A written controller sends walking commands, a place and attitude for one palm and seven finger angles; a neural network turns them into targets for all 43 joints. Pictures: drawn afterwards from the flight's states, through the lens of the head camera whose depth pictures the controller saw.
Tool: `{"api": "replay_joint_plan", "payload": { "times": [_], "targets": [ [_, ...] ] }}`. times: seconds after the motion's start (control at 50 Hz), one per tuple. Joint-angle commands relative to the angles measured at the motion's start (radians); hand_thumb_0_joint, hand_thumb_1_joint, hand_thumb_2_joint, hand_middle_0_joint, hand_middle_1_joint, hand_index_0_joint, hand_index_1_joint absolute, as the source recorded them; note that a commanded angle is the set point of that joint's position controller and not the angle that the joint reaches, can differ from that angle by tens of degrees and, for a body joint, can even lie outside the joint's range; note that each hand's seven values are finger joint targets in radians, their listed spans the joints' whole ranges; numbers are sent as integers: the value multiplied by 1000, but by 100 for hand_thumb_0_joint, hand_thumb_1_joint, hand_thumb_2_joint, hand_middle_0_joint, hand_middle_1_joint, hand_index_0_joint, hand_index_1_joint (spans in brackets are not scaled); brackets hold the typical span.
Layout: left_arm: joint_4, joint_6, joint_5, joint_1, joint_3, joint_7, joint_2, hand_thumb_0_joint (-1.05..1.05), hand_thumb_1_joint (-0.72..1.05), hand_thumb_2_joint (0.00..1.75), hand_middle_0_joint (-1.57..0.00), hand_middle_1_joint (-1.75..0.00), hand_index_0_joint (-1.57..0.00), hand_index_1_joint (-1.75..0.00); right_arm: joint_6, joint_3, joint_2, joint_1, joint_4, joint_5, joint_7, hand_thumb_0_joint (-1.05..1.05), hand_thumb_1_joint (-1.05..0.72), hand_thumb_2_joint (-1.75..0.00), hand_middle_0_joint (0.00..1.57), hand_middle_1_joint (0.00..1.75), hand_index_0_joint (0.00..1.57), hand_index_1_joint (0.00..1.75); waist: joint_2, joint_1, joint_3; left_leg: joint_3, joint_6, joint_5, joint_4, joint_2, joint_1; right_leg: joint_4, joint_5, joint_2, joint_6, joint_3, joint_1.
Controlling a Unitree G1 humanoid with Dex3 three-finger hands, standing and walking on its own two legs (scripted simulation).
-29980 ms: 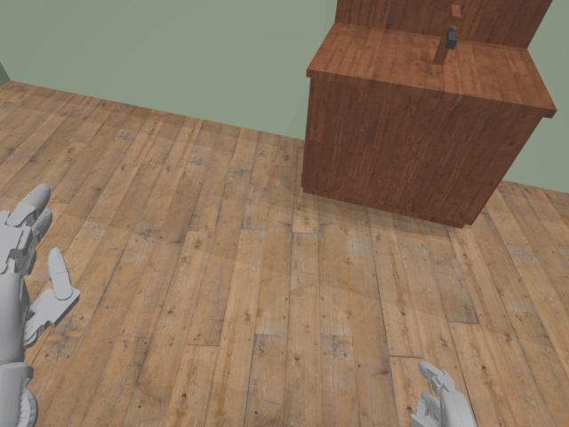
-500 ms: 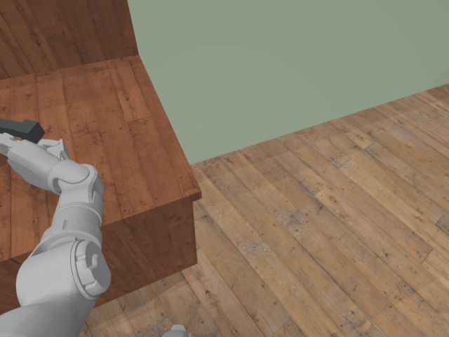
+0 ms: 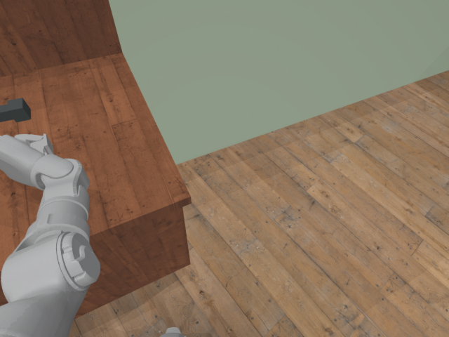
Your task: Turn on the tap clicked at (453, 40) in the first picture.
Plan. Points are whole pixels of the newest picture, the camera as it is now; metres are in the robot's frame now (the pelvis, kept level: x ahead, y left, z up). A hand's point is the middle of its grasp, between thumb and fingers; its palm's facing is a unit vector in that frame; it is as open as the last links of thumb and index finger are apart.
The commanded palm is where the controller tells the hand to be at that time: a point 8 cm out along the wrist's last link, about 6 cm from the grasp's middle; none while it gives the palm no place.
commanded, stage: lift the hand up off the lever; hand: left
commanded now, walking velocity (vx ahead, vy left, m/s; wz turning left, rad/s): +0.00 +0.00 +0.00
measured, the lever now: (19, 110) +0.52 +0.34 +0.10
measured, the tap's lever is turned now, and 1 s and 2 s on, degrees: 86 86 86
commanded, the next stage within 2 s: none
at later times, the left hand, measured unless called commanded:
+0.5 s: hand (31, 140) +0.45 +0.30 +0.09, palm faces +0.86 -0.51 -0.08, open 7.8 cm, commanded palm +0.40 +0.30 +0.10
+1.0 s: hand (23, 135) +0.44 +0.30 +0.11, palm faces +0.87 -0.49 -0.08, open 7.8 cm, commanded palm +0.38 +0.30 +0.12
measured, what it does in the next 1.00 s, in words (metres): stands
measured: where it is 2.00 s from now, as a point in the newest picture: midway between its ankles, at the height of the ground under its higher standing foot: outside the picture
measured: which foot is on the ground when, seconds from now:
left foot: down 0.00-1.00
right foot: down 0.00-1.00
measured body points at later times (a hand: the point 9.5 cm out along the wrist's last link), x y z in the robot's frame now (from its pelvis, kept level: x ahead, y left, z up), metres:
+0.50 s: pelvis +0.01 +0.02 +0.01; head +0.06 +0.03 +0.46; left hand +0.40 +0.33 +0.10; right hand +0.04 -0.24 -0.12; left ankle +0.02 +0.12 -0.69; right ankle -0.04 -0.08 -0.69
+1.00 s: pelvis +0.00 +0.01 +0.02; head +0.04 +0.02 +0.47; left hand +0.39 +0.32 +0.12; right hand +0.03 -0.24 -0.11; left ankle +0.02 +0.12 -0.69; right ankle -0.04 -0.08 -0.69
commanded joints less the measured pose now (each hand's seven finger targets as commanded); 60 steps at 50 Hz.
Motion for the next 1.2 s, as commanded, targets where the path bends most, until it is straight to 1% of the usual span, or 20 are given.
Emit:
{"api": "replay_joint_plan", "payload": {
  "times": [0.0,0.06,0.1,0.14,0.18,0.2,0.24,0.26,0.38,0.52,0.58,0.6,0.7,0.74,0.84,0.96,1.06,1.12,1.14,1.18],
  "targets": [
    [-257,-53,19,-403,-41,-13,251,0,90,90,-15,-15,-15,-15,-13,-50,-164,114,-54,3,-8,0,-90,-90,20,30,20,30,118,15,-379,4,43,396,-61,-6,349,-104,456,-39,54,59,132],
    [-249,-44,15,-368,-29,-14,257,0,90,90,-15,-15,-15,-15,-11,-54,-168,111,-59,4,-7,0,-90,-90,20,30,20,30,36,17,-349,8,49,383,-66,-6,318,-116,470,-37,60,59,161],
    [-298,-47,10,-376,-1,-15,294,0,90,90,-15,-15,-15,-15,-8,-53,-170,108,-62,7,-11,0,-90,-90,20,30,20,30,57,27,-364,9,49,400,-72,-8,322,-112,511,-45,61,66,198],
    [-340,-50,7,-357,-33,-17,244,0,90,90,-15,-15,-15,-15,-10,-56,-162,101,-65,9,-8,0,-90,-90,20,30,20,30,93,33,-372,12,44,436,-76,-6,376,-116,506,-37,55,60,184],
    [-334,-40,5,-334,-24,-19,249,0,90,90,-15,-15,-15,-15,-7,-56,-165,98,-62,8,-7,0,-90,-90,20,30,20,30,62,32,-344,12,46,441,-78,-6,364,-121,519,-38,56,56,192],
    [-338,-36,6,-320,-20,-22,252,0,90,90,-15,-15,-15,-15,-5,-56,-166,95,-63,10,-8,0,-90,-90,20,30,20,30,84,37,-330,10,43,441,-86,-5,365,-121,504,-40,52,55,194],
    [-349,-24,1,-296,-55,-30,204,0,90,90,-15,-15,-15,-15,-5,-58,-163,83,-69,12,-6,0,-90,-90,20,30,20,30,92,38,-316,10,42,444,-95,-5,388,-132,483,-36,49,50,180],
    [-345,-16,-2,-312,-81,-34,178,0,90,90,-15,-15,-15,-15,-7,-57,-165,80,-66,12,-6,0,-90,-90,20,30,20,30,66,24,-300,6,43,437,-98,-2,393,-138,470,-34,48,45,168],
    [-348,10,-40,-321,-130,-46,99,0,90,90,-15,-15,-15,-15,-12,-58,-167,59,-64,20,-10,0,-90,-90,20,30,20,30,41,19,-260,-16,36,412,-129,0,430,-163,400,-29,43,35,136],
    [-435,1,-25,-374,-127,-17,106,0,90,90,-15,-15,-15,-15,-19,-60,-162,41,-56,12,-6,0,-90,-90,20,30,20,30,112,34,-319,-42,10,482,-134,10,515,-146,365,-29,34,24,106],
    [-395,21,-15,-375,-128,-6,101,0,90,90,-15,-15,-15,-15,-18,-59,-162,29,-57,8,-7,0,-90,-90,20,30,20,30,74,30,-301,-29,16,439,-136,5,477,-152,360,-30,36,25,115],
    [-387,24,-14,-384,-96,-2,136,0,90,90,-15,-15,-15,-15,-17,-58,-166,33,-53,8,-10,0,-90,-90,20,30,20,30,63,32,-294,-38,13,429,-145,8,470,-151,348,-33,35,22,122],
    [-380,48,-18,-335,-58,-1,170,0,90,90,-15,-15,-15,-15,-10,-56,-163,31,-65,12,-14,0,-90,-90,20,30,20,30,54,52,-319,-17,21,449,-144,3,450,-158,400,-37,39,31,181],
    [-399,55,-14,-348,-108,-7,117,0,90,90,-15,-15,-15,-15,-12,-57,-157,26,-71,13,-11,0,-90,-90,20,30,20,30,71,47,-308,-13,21,467,-148,6,468,-161,406,-35,38,30,170],
    [-427,67,-25,-306,-101,-15,127,0,90,90,-15,-15,-15,-15,-18,-58,-159,20,-78,20,-13,0,-90,-90,20,30,20,30,28,55,-294,-8,29,431,-164,3,451,-182,409,-33,39,33,215],
    [-429,82,-34,-328,-126,-28,110,0,90,90,-15,-15,-15,-15,-28,-55,-160,3,-68,26,-21,0,-90,-90,20,30,20,30,34,45,-228,-5,36,362,-188,-3,437,-210,374,-38,39,36,212],
    [-466,75,-39,-316,-86,-31,167,0,90,90,-15,-15,-15,-15,-35,-56,-156,-3,-70,29,-31,0,-90,-90,20,30,20,30,31,61,-264,7,42,360,-187,-11,436,-215,407,-42,43,47,258],
    [-504,67,-32,-341,-98,-37,170,0,90,90,-15,-15,-15,-15,-37,-55,-156,-6,-69,29,-35,0,-90,-90,20,30,20,30,60,58,-276,4,38,383,-191,-9,464,-211,415,-45,40,45,258],
    [-512,70,-34,-318,-119,-41,139,0,90,90,-15,-15,-15,-15,-40,-56,-153,-13,-73,30,-32,0,-90,-90,20,30,20,30,86,65,-277,7,35,405,-192,-9,483,-212,425,-42,38,43,254],
    [-516,80,-38,-303,-128,-48,132,0,90,90,-15,-15,-15,-15,-41,-57,-156,-17,-73,32,-35,0,-90,-90,20,30,20,30,70,61,-277,8,37,414,-189,-9,488,-216,439,-42,38,44,259]
  ]
}}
